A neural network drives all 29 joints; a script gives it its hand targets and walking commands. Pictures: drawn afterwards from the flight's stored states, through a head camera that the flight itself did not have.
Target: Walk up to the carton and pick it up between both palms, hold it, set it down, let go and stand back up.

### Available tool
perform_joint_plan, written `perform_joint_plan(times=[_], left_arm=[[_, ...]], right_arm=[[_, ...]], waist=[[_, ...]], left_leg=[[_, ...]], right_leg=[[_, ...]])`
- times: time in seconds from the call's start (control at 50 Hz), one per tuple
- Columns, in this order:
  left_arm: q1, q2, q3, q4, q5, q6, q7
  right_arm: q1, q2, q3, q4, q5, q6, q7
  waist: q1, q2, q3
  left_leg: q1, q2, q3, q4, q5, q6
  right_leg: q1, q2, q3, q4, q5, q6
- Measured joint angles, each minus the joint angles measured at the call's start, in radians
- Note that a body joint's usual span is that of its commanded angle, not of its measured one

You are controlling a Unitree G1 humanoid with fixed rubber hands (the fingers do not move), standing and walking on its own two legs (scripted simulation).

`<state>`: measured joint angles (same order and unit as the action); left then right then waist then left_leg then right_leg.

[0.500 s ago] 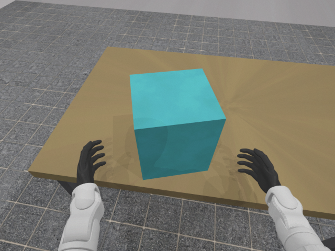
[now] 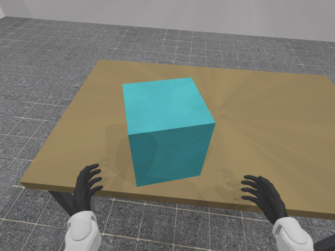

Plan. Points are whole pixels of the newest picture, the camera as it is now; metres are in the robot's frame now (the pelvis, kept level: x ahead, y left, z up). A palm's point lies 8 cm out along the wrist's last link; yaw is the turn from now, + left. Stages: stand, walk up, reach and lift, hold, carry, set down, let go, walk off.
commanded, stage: set down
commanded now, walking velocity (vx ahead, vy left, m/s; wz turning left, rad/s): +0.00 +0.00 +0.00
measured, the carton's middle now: (163, 132) +0.47 +0.07 +0.00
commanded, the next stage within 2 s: none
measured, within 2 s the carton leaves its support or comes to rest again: neither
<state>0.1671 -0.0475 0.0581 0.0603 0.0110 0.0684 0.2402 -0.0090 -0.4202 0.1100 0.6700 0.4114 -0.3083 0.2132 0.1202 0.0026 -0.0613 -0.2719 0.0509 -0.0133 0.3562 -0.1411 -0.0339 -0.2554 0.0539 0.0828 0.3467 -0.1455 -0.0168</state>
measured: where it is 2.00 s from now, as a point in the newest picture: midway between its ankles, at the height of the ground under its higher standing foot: outside the picture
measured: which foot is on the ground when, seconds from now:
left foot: down 0.00-1.00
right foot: down 0.00-1.00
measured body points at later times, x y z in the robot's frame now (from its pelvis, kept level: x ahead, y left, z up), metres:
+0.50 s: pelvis +0.01 +0.00 +0.00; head +0.00 +0.00 +0.45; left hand +0.21 +0.22 +0.01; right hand +0.25 -0.23 -0.02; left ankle +0.02 +0.15 -0.75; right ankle +0.02 -0.11 -0.75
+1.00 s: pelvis +0.02 +0.00 +0.00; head +0.02 +0.00 +0.45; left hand +0.21 +0.22 -0.02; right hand +0.25 -0.23 -0.03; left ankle +0.02 +0.15 -0.75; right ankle +0.02 -0.11 -0.75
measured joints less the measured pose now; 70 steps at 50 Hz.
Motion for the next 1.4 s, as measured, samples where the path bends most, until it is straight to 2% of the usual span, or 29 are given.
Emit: perform_joint_plan(times=[0.26, 0.46, 0.6, 0.72, 0.8, 1.02, 1.28, 1.4], left_arm=[[0.049, 0.000, -0.004, 0.006, 0.000, -0.013, 0.004], [0.105, 0.022, -0.004, 0.039, 0.000, -0.042, -0.013], [0.108, 0.046, -0.004, 0.104, 0.000, -0.033, -0.022], [0.109, 0.063, -0.005, 0.102, 0.000, -0.038, -0.025], [0.110, 0.072, -0.005, 0.155, 0.000, -0.026, -0.045], [0.110, 0.086, -0.004, 0.162, 0.000, -0.054, -0.056], [0.113, 0.109, -0.004, 0.258, 0.000, -0.059, -0.112], [0.114, 0.130, -0.005, 0.236, 0.000, -0.061, -0.114]], right_arm=[[0.071, -0.007, 0.000, -0.036, 0.000, 0.004, 0.008], [0.157, -0.007, 0.000, -0.068, -0.006, 0.003, 0.008], [0.162, -0.007, 0.000, -0.070, -0.030, 0.030, 0.008], [0.164, -0.007, 0.000, -0.076, -0.043, 0.040, 0.008], [0.164, -0.007, 0.000, -0.076, -0.064, 0.060, 0.008], [0.178, 0.007, 0.000, -0.076, -0.083, 0.050, 0.005], [0.208, 0.054, 0.000, -0.076, -0.127, 0.040, -0.047], [0.210, 0.067, 0.000, -0.076, -0.139, 0.037, -0.056]], waist=[[-0.013, -0.003, 0.000], [-0.016, -0.013, 0.001], [-0.020, -0.014, 0.001], [-0.020, -0.014, 0.001], [-0.026, -0.014, 0.002], [-0.030, -0.014, 0.005], [-0.038, -0.015, 0.022], [-0.039, -0.017, 0.026]], left_leg=[[0.033, 0.000, 0.000, 0.000, -0.017, 0.000], [0.069, 0.000, 0.000, 0.000, -0.029, 0.000], [0.076, 0.000, 0.001, 0.000, -0.029, 0.000], [0.076, 0.000, 0.001, 0.000, -0.030, 0.000], [0.077, 0.000, 0.001, 0.000, -0.033, 0.000], [0.077, 0.000, 0.001, 0.000, -0.045, 0.000], [0.100, 0.000, 0.002, 0.000, -0.057, 0.000], [0.108, 0.000, 0.002, 0.000, -0.057, -0.001]], right_leg=[[0.032, 0.000, 0.000, 0.001, -0.018, -0.002], [0.069, 0.000, 0.000, 0.001, -0.030, -0.002], [0.076, 0.000, 0.000, 0.001, -0.030, -0.003], [0.076, 0.000, 0.000, 0.001, -0.030, -0.003], [0.076, 0.000, 0.000, 0.001, -0.033, -0.003], [0.076, -0.001, 0.000, 0.001, -0.045, -0.003], [0.100, -0.001, 0.000, 0.001, -0.057, -0.003], [0.108, -0.001, 0.000, 0.001, -0.057, -0.003]])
